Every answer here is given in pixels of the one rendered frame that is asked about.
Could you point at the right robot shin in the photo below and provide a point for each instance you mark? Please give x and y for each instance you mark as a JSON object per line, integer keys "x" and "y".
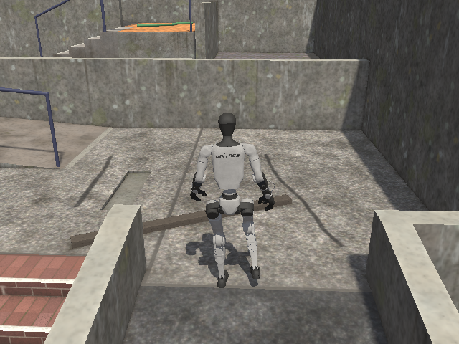
{"x": 252, "y": 246}

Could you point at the left robot hand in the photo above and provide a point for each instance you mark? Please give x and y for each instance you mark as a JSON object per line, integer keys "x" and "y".
{"x": 193, "y": 195}

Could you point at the right robot hand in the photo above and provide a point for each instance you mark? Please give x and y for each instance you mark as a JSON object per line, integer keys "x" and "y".
{"x": 265, "y": 200}

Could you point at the right robot upper arm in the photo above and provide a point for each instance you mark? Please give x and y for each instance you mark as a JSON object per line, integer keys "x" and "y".
{"x": 254, "y": 160}

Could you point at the robot left forearm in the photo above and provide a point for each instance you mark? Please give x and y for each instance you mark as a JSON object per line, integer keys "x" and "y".
{"x": 195, "y": 186}

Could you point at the left robot upper arm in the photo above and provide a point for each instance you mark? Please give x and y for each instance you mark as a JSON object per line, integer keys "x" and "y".
{"x": 205, "y": 152}

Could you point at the right robot foot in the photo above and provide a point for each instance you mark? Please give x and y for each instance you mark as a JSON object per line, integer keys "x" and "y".
{"x": 255, "y": 273}

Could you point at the robot right forearm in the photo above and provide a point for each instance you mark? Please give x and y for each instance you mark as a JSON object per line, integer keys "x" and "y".
{"x": 264, "y": 187}

